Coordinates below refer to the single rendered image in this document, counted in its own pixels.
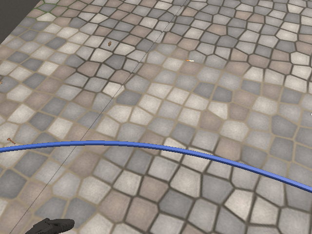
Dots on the left robot hand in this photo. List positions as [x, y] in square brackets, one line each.
[52, 226]

